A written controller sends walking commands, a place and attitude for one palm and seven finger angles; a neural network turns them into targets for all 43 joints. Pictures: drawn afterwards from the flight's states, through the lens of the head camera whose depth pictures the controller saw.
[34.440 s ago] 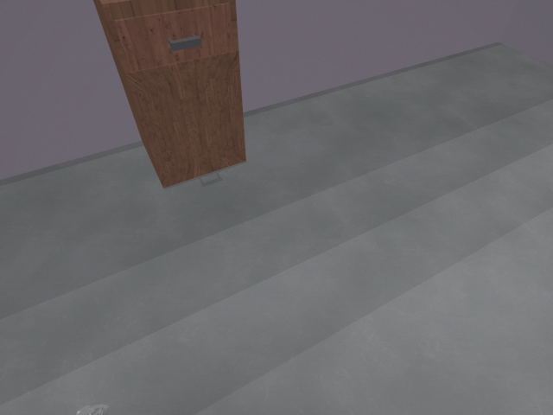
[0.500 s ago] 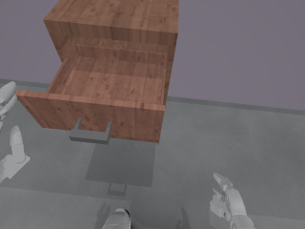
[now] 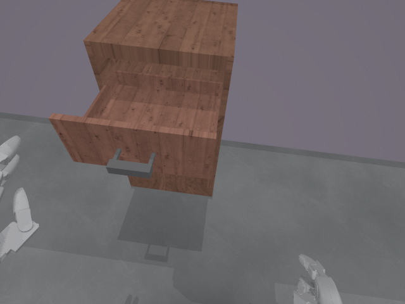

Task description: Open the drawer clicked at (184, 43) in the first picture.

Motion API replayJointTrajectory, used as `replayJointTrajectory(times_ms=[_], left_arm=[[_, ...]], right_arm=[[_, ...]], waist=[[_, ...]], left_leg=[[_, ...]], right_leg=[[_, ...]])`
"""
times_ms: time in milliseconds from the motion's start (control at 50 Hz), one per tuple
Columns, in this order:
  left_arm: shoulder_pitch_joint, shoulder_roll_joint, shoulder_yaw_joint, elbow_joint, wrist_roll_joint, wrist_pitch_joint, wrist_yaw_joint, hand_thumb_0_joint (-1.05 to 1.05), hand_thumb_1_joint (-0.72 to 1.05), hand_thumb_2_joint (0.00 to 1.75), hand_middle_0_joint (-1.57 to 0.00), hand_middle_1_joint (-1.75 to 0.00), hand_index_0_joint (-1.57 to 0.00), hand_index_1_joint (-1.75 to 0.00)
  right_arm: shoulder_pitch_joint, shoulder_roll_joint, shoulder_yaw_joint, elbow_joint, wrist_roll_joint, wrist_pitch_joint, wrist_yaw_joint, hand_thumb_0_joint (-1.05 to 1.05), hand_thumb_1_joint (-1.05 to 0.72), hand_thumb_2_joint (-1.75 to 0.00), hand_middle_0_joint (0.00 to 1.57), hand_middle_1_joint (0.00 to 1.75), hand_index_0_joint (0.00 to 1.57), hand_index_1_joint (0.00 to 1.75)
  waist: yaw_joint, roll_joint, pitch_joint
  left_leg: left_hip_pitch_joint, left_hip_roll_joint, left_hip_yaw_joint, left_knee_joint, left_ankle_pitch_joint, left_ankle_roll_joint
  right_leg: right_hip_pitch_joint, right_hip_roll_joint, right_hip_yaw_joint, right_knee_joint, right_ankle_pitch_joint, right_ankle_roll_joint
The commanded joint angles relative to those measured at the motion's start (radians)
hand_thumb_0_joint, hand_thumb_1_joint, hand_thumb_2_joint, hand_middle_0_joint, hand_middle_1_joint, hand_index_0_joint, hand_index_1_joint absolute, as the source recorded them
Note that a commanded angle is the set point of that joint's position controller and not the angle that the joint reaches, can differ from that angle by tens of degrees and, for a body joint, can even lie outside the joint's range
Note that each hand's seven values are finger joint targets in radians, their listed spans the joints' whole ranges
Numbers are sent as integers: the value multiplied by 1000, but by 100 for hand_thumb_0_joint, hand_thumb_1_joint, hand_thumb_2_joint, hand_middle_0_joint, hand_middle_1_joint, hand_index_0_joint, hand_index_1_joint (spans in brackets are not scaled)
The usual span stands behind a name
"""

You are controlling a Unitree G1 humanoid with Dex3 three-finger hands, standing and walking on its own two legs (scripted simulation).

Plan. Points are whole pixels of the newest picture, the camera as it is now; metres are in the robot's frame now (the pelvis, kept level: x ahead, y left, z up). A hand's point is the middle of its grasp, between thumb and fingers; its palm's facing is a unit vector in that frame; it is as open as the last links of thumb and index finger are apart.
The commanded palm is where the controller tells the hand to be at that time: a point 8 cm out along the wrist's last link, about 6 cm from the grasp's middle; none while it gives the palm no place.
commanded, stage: stop stepping back and stand still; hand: left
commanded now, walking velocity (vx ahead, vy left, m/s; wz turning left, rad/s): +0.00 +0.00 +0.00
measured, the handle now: (132, 161) +0.46 +0.20 -0.06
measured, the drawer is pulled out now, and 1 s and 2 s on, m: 0.30 0.30 0.30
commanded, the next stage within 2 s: let the arm hang, fingers relaxed in 0.22 s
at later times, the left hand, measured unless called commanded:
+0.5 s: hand (88, 293) +0.16 +0.23 -0.09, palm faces +0.07 -0.93 -0.36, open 7.4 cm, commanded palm none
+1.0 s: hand out of the picture -0.04 +0.17 -0.17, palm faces +0.05 -0.98 -0.20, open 7.3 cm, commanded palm none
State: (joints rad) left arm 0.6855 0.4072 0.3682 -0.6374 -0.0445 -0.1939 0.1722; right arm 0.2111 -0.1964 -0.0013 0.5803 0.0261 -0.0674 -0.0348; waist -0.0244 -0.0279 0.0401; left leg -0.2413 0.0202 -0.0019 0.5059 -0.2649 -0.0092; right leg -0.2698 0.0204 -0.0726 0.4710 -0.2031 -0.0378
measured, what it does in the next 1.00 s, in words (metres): stands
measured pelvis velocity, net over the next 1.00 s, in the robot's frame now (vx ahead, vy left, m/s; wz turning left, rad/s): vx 0.00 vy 0.00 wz -0.01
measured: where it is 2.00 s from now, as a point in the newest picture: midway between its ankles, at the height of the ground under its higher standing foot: outside the picture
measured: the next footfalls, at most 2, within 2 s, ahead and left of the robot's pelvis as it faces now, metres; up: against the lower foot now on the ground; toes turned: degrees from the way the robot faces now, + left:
none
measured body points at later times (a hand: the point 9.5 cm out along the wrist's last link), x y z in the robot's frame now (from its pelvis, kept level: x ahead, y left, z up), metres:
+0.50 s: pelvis -0.01 +0.01 -0.01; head +0.00 -0.01 +0.44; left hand +0.15 +0.28 -0.07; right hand +0.12 -0.24 -0.13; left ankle +0.00 +0.13 -0.74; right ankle +0.03 -0.09 -0.74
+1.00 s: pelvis +0.00 +0.00 +0.00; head +0.01 -0.01 +0.45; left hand -0.04 +0.22 -0.15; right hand -0.06 -0.19 -0.16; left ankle +0.00 +0.13 -0.74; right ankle +0.03 -0.09 -0.74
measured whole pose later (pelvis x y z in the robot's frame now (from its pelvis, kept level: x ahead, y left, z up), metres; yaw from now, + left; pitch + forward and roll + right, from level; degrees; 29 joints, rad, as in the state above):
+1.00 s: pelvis +0.00 +0.00 +0.00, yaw -1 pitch -2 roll +0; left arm 0.34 0.14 0.03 1.14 0.01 0.01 0.03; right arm 0.39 -0.09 0.00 1.12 -0.01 0.03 -0.04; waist 0.00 0.01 0.07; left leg -0.17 0.02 0.01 0.44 -0.23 -0.01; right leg -0.20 0.03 -0.06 0.41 -0.17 -0.05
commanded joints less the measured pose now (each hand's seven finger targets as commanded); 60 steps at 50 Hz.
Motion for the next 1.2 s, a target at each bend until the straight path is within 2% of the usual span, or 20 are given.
replayJointTrajectory(times_ms=[0,40,120,180,280,300,320,340,380,420,440,520,560,600,620,660,740,780,940,1180], left_arm=[[-34,104,79,-134,-2,-41,22,0,90,90,-20,-30,-20,-30],[-62,119,80,-147,0,-32,24,0,90,90,-20,-30,-20,-30],[-93,108,59,-152,6,-20,25,0,90,90,-20,-30,-20,-30],[-95,110,61,-155,7,-13,25,0,90,90,-20,-30,-20,-30],[-74,111,63,-164,1,-11,22,0,90,90,-20,-30,-20,-30],[-218,-9,-295,691,92,111,-120,0,90,90,-20,-30,-20,-30],[-191,-45,-246,751,80,167,-148,0,90,90,-20,-30,-20,-30],[-231,-70,-263,785,74,174,-155,0,90,90,-20,-30,-20,-30],[-297,-66,-273,872,78,183,-163,0,90,90,-20,-30,-20,-30],[-349,-59,-278,1001,82,190,-164,0,90,90,-20,-30,-20,-30],[-370,-74,-286,1075,79,199,-159,0,90,90,-20,-30,-20,-30],[-420,-68,-302,1322,69,212,-150,0,90,90,-20,-30,-20,-30],[-410,-73,-308,1425,65,208,-150,0,90,90,-20,-30,-20,-30],[-385,-100,-303,1504,64,200,-149,0,90,90,-20,-30,-20,-30],[-378,-112,-299,1531,62,200,-148,0,90,90,-20,-30,-20,-30],[-374,-114,-307,1581,60,198,-150,0,90,90,-20,-30,-20,-30],[-350,-132,-318,1657,55,192,-149,0,90,90,-20,-30,-20,-30],[-340,-143,-322,1687,53,193,-148,0,90,90,-20,-30,-20,-30],[-291,-180,-331,1747,54,194,-138,0,90,90,-20,-30,-20,-30],[-297,-211,-323,1750,56,190,-133,0,90,90,-20,-30,-20,-30]], right_arm=[[-88,-121,-36,-143,-4,-50,-9,0,-90,-90,20,30,20,30],[-91,-125,-37,-140,-7,-45,-11,0,-90,-90,20,30,20,30],[-93,-114,-22,-142,-10,-45,-9,0,-90,-90,20,30,20,30],[-91,-110,-18,-142,-12,-46,-11,0,-90,-90,20,30,20,30],[-91,-109,-21,-143,-12,-44,-8,0,-90,-90,20,30,20,30],[-130,-268,-84,109,-21,-99,76,0,-90,-90,20,30,20,30],[-28,-200,-70,135,-33,-52,66,0,-90,-90,20,30,20,30],[-3,-178,-62,132,-41,-35,59,0,-90,-90,20,30,20,30],[-14,-182,-47,124,-43,-1,48,0,-90,-90,20,30,20,30],[-16,-176,-42,141,-46,22,38,0,-90,-90,20,30,20,30],[-1,-150,-38,153,-50,36,33,0,-90,-90,20,30,20,30],[7,-117,-17,235,-51,68,17,0,-90,-90,20,30,20,30],[21,-103,-11,279,-47,71,10,0,-90,-90,20,30,20,30],[53,-76,-13,324,-47,73,5,0,-90,-90,20,30,20,30],[80,-63,-16,343,-50,74,3,0,-90,-90,20,30,20,30],[122,-51,-16,377,-46,78,-1,0,-90,-90,20,30,20,30],[188,-33,-18,435,-42,80,-5,0,-90,-90,20,30,20,30],[217,-21,-14,463,-41,77,-8,0,-90,-90,20,30,20,30],[257,16,-9,515,-40,77,-14,0,-90,-90,20,30,20,30],[269,58,-12,527,-42,68,-17,0,-90,-90,20,30,20,30]], waist=[[-1,45,-54],[-2,47,-43],[3,71,-42],[7,101,-49],[10,81,-87],[-16,76,31],[-6,65,-68],[-2,13,-104],[11,-53,-94],[21,-149,-110],[18,-151,-110],[26,60,-67],[32,108,-41],[31,121,-30],[29,171,-28],[25,150,-6],[21,38,6],[22,57,13],[26,16,87],[24,45,89]], left_leg=[[-128,52,-57,-128,-109,41],[-99,46,-49,-127,-103,39],[-126,55,-60,-174,-121,42],[-141,62,-62,-211,-111,40],[-110,43,-38,-176,-18,30],[-168,61,-73,-15,135,25],[-80,84,-55,-11,164,33],[-63,89,-80,1,220,46],[-129,89,-119,-19,179,74],[-105,53,-98,10,151,67],[-58,37,-82,17,153,59],[-48,46,-73,-68,111,48],[-50,54,-75,-103,71,47],[-29,42,-57,-106,25,41],[-24,41,-53,-113,5,41],[-20,53,-58,-125,-5,45],[19,56,-50,-126,19,45],[9,58,-54,-138,32,48],[11,59,-44,-160,0,50],[-11,56,-38,-161,10,47]], right_leg=[[104,-83,156,-140,-123,32],[69,-82,163,-170,-156,29],[108,-62,132,-156,-147,39],[145,-42,101,-129,-106,44],[178,-51,101,-140,-15,41],[5,-108,36,37,117,0],[-15,-109,83,27,107,-2],[-20,-92,70,50,80,-7],[29,-84,74,62,43,-9],[59,-118,124,25,82,-26],[39,-131,140,15,104,-39],[74,-112,147,-35,25,-20],[97,-103,147,-75,-11,-15],[92,-111,164,-123,-54,-23],[90,-111,162,-135,-68,-28],[87,-104,149,-154,-68,-26],[70,-102,152,-180,-79,-30],[85,-102,142,-173,-58,-28],[33,-91,135,-177,-92,-23],[50,-92,122,-154,-39,-20]])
